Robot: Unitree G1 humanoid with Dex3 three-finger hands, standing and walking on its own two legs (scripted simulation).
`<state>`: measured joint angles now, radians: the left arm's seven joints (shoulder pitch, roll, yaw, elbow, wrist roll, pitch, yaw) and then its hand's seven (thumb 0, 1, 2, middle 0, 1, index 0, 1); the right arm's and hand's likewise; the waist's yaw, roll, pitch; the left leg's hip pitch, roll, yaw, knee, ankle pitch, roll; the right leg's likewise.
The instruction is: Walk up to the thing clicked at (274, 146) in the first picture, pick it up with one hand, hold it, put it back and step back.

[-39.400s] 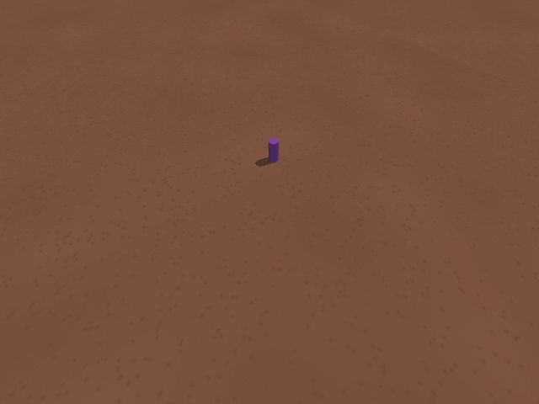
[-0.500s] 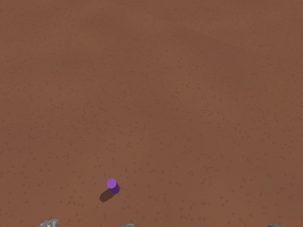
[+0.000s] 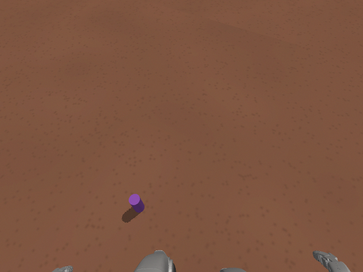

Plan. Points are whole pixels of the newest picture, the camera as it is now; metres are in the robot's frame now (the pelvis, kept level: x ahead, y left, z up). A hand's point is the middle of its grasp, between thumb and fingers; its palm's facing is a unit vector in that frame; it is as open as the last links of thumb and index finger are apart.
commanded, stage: step back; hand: left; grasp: from the side
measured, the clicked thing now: (137, 203) +0.47 +0.27 -0.69
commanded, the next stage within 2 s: none
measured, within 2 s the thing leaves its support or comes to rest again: neither
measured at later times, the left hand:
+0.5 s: hand out of the picture -0.03 +0.29 -0.14, palm faces +0.05 -0.94 -0.35, open 7.4 cm
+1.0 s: hand out of the picture -0.22 +0.26 -0.13, palm faces +0.01 -0.91 -0.42, open 7.4 cm
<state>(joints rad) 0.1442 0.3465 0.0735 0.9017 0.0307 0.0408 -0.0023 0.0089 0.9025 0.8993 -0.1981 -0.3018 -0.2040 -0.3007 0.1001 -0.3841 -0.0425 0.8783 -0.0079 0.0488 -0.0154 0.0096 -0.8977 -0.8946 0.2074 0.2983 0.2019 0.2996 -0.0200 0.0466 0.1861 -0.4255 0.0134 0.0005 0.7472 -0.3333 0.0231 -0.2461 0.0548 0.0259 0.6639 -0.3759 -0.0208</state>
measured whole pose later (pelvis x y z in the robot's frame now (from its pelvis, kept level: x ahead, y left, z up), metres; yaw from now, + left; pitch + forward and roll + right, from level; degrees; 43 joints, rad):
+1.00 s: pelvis -0.31 -0.02 +0.01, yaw +2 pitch -2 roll +1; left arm 0.20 0.37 0.08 0.81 0.05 0.06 0.01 0.01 0.90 0.90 -0.20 -0.30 -0.21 -0.30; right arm 0.25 -0.41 -0.05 0.87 -0.01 0.04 -0.03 0.01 -0.90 -0.89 0.20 0.30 0.20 0.30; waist 0.00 0.00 0.13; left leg -0.39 -0.07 -0.07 0.93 -0.48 -0.01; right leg -0.31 -0.05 -0.01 0.64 -0.29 0.00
